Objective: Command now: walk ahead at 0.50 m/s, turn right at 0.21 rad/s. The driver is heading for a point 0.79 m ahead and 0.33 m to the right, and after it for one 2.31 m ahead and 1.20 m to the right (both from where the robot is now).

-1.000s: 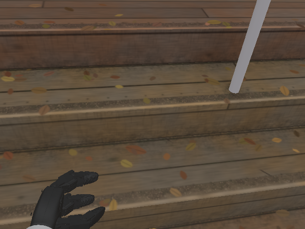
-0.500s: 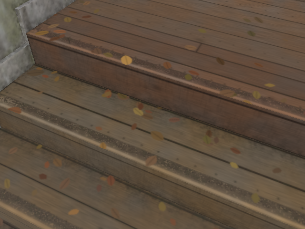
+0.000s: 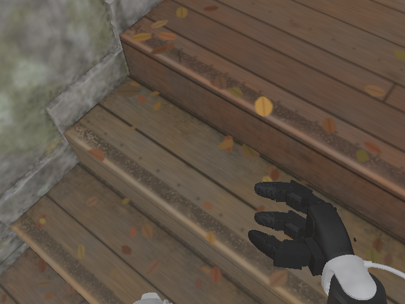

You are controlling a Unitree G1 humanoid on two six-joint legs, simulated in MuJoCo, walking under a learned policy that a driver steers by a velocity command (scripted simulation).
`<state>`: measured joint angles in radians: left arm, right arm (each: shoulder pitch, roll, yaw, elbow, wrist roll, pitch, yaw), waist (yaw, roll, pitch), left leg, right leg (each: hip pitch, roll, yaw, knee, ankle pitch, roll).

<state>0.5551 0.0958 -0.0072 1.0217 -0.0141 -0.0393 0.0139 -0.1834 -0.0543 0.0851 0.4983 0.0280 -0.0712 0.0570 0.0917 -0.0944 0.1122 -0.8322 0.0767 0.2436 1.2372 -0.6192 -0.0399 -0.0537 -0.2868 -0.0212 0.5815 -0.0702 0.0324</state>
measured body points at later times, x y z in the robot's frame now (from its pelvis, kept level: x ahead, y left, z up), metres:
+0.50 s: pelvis +0.25 -0.02 +0.11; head +0.23 -0.05 +0.56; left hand +0.20 +0.20 -0.03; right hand +0.51 -0.20 +0.10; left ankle +0.31 +0.11 -0.35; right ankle +0.20 -0.04 -0.61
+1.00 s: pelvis +0.50 -0.09 +0.28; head +0.50 -0.08 +0.73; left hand +0.82 -0.09 +0.25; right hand +0.34 -0.25 +0.13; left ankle +0.56 +0.02 -0.44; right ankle +0.46 -0.24 -0.12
